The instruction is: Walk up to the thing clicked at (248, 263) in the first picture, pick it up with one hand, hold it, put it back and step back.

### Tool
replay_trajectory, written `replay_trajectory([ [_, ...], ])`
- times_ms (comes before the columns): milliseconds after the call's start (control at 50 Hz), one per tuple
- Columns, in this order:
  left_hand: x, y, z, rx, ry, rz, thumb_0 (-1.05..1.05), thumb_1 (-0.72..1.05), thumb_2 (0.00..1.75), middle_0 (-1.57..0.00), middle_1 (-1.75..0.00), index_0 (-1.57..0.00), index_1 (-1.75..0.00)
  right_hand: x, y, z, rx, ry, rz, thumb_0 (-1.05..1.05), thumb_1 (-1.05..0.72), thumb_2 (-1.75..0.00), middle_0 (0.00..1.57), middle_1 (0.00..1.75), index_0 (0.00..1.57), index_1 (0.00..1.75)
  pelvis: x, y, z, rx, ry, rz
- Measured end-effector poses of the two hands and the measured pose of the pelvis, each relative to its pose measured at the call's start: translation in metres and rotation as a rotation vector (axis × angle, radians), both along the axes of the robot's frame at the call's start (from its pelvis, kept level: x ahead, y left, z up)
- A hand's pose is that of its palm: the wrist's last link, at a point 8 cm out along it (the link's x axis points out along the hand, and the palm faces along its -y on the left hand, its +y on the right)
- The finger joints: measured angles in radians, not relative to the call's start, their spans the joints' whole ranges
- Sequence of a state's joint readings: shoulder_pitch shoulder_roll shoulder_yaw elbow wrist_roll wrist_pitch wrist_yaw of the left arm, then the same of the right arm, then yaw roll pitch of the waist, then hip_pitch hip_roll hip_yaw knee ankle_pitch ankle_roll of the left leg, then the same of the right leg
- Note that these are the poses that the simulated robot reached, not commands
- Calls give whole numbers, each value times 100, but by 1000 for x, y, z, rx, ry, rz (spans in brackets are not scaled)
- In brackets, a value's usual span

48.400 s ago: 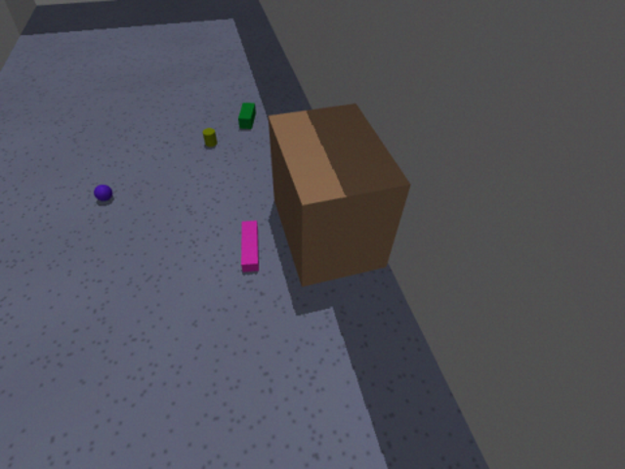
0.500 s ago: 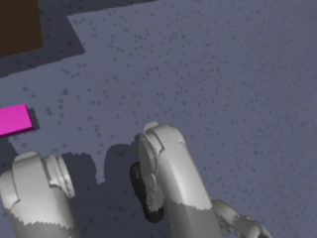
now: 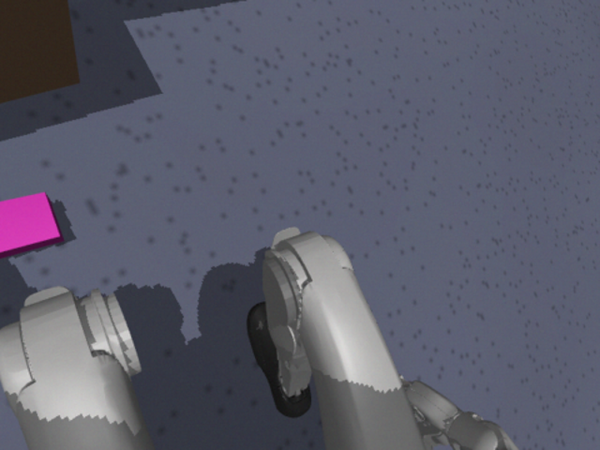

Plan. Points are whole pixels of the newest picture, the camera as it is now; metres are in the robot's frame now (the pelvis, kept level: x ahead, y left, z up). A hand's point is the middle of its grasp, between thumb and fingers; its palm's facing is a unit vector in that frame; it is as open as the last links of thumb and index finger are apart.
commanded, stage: open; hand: left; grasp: from above
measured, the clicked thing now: out of the picture +0.39 +0.31 -0.27
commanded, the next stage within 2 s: withdraw in 0.10 s
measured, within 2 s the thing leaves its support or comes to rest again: neither
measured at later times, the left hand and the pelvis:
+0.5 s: hand out of the picture +0.40 +0.32 -0.21, palm faces -0.28 -0.15 -0.95, open 14.0 cm; pelvis +0.00 +0.00 +0.01, yaw +0 degrees
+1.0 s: hand out of the picture +0.37 +0.31 -0.08, palm faces -0.49 -0.12 -0.86, open 13.9 cm; pelvis -0.02 -0.02 +0.07, yaw +8 degrees
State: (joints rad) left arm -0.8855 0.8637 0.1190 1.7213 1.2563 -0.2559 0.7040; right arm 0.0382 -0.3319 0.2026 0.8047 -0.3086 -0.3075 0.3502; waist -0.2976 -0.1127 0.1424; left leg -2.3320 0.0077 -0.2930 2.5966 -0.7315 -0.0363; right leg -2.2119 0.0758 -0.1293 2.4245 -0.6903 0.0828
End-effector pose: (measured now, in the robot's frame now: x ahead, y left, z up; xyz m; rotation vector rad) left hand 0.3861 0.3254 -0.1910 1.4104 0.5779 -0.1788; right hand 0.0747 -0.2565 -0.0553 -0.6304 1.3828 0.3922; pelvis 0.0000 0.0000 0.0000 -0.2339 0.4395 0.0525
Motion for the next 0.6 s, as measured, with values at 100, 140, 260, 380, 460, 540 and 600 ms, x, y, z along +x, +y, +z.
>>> replay_trajectory([
  [100, -1, -5, 3, -4, -11, -40, 0, -50, 106, -10, -102, -7, -105, -2, 0, 1, -5, -2, 4, 0, -89, -89, 20, 30, 21, 30, -2, 0, 1, 0, -5, -1],
  [140, 0, -7, 4, -1, -23, -53, 0, -49, 105, -9, -103, -7, -105, -2, -1, 2, -10, -8, 6, 0, -89, -89, 20, 30, 21, 30, -2, 0, 1, 0, -9, -2],
  [260, 3, -14, 4, 19, -44, -68, 0, -47, 101, -7, -103, -7, -104, 1, -5, 8, -22, -28, 6, 0, -89, -89, 20, 30, 21, 30, -3, 0, 3, 0, -9, -5],
  [380, 5, -14, 5, 22, -79, -14, 0, -47, 98, -7, -102, -8, -101, 3, -7, 13, -13, -34, 9, 0, -89, -89, 20, 30, 20, 30, -3, 0, 4, -1, 1, -6],
  [460, 12, -7, 23, 31, -159, 38, 0, -48, 97, -8, -101, -9, -100, 7, -7, 9, 15, -40, -19, 0, -89, -89, 20, 30, 20, 30, 0, -1, 5, 3, 24, -2],
  [540, 13, 1, 55, 62, -181, 52, 0, -49, 97, -8, -101, -8, -100, 17, -5, -1, 55, -64, -93, 0, -90, -89, 20, 30, 21, 30, 4, -2, 9, 16, 69, 8],
  [600, 10, 6, 85, 97, -166, 54, 0, -49, 98, -8, -101, -8, -101, 30, -2, -8, 92, -98, -149, 0, -90, -89, 20, 30, 21, 30, 4, -3, 17, 32, 98, 19],
])
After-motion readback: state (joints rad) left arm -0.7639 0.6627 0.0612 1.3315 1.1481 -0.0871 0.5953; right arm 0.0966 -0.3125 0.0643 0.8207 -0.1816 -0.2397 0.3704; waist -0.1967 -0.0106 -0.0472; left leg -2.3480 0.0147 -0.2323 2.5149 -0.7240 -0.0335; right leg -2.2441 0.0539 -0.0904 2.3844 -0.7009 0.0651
